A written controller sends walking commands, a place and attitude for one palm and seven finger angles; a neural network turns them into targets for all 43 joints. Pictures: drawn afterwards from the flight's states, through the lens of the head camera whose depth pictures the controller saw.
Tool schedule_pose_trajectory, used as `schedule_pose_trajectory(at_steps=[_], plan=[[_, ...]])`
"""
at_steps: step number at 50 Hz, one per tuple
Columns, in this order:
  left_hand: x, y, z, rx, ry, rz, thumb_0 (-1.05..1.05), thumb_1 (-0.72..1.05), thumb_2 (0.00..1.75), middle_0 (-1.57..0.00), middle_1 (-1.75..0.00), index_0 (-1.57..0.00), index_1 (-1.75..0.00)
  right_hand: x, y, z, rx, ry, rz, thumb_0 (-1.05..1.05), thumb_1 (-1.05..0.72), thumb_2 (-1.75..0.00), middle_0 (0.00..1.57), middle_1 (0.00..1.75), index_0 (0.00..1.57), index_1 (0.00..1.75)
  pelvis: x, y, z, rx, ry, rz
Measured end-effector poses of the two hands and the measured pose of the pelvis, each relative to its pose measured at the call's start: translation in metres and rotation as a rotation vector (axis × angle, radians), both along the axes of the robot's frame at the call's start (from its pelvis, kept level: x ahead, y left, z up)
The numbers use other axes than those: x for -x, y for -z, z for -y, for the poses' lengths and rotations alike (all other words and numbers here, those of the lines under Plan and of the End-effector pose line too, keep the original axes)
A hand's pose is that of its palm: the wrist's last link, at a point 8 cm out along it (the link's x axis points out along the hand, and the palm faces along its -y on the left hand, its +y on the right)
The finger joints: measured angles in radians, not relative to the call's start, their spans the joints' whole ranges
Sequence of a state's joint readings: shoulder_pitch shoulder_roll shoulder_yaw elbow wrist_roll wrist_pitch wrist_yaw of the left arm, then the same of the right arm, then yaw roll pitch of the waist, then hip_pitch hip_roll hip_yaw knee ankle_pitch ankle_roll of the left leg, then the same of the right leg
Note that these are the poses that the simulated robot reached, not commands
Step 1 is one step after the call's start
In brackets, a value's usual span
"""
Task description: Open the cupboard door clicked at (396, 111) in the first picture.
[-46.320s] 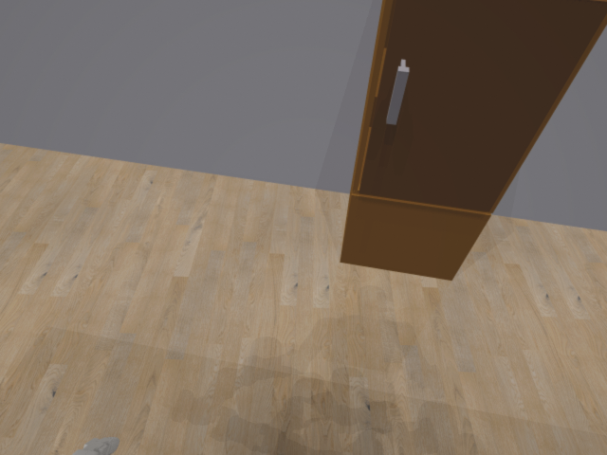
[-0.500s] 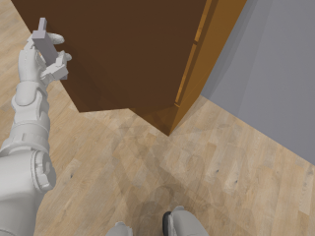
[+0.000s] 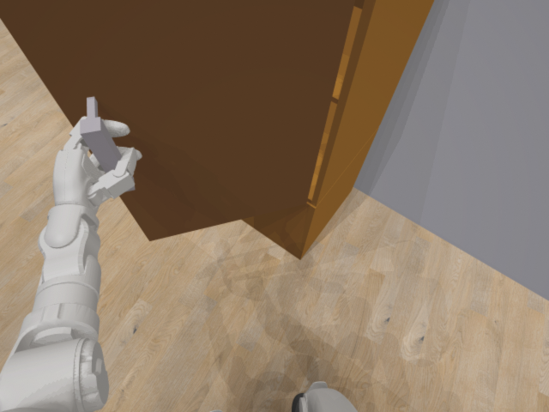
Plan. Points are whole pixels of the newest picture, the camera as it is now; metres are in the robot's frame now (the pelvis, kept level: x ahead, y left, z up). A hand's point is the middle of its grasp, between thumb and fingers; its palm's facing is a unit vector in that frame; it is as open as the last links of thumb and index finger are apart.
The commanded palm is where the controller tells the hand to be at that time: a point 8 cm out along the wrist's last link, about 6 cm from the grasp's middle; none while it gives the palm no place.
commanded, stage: pull the door open along its arc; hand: left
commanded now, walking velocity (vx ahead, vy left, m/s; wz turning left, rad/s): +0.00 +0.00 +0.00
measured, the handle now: (109, 147) +0.49 +0.22 +0.07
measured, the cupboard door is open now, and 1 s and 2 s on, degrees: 53 85 87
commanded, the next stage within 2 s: open thumb and fingers to let go in 0.66 s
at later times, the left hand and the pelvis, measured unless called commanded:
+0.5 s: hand (185, 251) +0.32 +0.10 +0.07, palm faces +0.44 -0.90 +0.01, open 6.1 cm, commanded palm +0.25 +0.16 +0.07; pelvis +0.00 -0.02 +0.01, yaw +3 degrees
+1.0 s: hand (219, 270) +0.29 +0.06 +0.08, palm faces +0.48 -0.88 -0.01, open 7.1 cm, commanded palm +0.23 +0.11 +0.07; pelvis -0.02 -0.05 +0.00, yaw +5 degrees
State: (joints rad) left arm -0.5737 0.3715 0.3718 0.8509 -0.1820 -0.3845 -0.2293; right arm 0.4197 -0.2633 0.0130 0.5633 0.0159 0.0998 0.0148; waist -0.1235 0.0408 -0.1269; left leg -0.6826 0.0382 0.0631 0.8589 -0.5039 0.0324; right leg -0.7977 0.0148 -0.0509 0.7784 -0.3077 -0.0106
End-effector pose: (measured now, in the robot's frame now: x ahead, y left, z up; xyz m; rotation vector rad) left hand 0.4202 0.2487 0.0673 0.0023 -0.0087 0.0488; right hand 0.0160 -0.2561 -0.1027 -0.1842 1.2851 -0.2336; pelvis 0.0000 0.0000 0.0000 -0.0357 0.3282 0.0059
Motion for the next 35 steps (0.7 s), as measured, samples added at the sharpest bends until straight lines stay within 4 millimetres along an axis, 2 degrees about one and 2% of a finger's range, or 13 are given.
schedule_pose_trajectory(at_steps=[3, 11, 15, 19, 25, 35], plan=[[0.023, 0.001, 0.008, 0.01, 0.007, 0.008, 0.01, 0.67, 0.71, -0.37, -1.35, -0.36, -1.35, -0.021, -0.003, -0.001, -0.012, -0.016, 0.07, 0.01, -0.91, -0.9, 0.2, 0.3, 0.2, 0.3, -0.002, -0.003, 0.0, -0.004, 0.003, 0.018], [0.087, 0.001, 0.051, 0.067, -0.247, 0.019, 0.01, 0.64, 0.7, -0.38, -1.35, -0.38, -1.35, -0.096, -0.01, -0.016, -0.058, -0.129, 0.284, 0.01, -0.91, -0.9, 0.2, 0.3, 0.2, 0.3, 0.0, -0.007, 0.001, -0.017, 0.0, 0.071], [0.111, -0.001, 0.072, 0.037, -0.319, 0.002, 0.0, 0.64, 0.7, -0.38, -1.35, -0.39, -1.35, -0.128, -0.016, -0.027, -0.078, -0.184, 0.365, 0.01, -0.91, -0.9, 0.2, 0.3, 0.2, 0.3, 0.003, -0.008, 0.006, -0.024, -0.011, 0.105], [0.128, -0.003, 0.089, 0.035, -0.376, -0.015, 0.01, 0.63, 0.71, -0.38, -1.34, -0.39, -1.35, -0.149, -0.022, -0.035, -0.09, -0.225, 0.42, 0.01, -0.91, -0.9, 0.2, 0.3, 0.2, 0.3, 0.004, -0.009, 0.012, -0.03, -0.025, 0.135], [0.145, -0.004, 0.108, 0.021, -0.412, -0.028, 0.01, 0.64, 0.72, -0.37, -1.33, -0.39, -1.35, -0.161, -0.026, -0.035, -0.095, -0.257, 0.447, 0.01, -0.91, -0.9, 0.2, 0.3, 0.2, 0.3, 0.005, -0.01, 0.023, -0.037, -0.041, 0.16], [0.174, -0.007, 0.145, 0.018, -0.411, -0.047, 0.02, 0.66, 0.72, -0.33, -1.33, -0.38, -1.35, -0.147, -0.017, -0.012, -0.084, -0.251, 0.415, 0.01, -0.91, -0.9, 0.2, 0.3, 0.2, 0.3, 0.003, -0.009, 0.036, -0.045, -0.055, 0.174]])
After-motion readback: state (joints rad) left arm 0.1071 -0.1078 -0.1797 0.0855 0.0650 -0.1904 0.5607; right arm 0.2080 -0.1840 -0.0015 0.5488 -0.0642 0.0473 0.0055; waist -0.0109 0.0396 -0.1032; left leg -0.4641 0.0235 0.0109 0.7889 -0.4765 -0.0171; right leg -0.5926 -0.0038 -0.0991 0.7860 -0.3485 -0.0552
